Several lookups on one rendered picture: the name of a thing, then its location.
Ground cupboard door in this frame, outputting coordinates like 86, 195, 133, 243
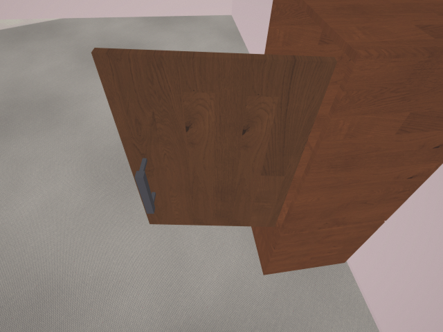
91, 48, 337, 227

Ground handle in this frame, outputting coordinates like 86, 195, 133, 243
134, 158, 156, 214

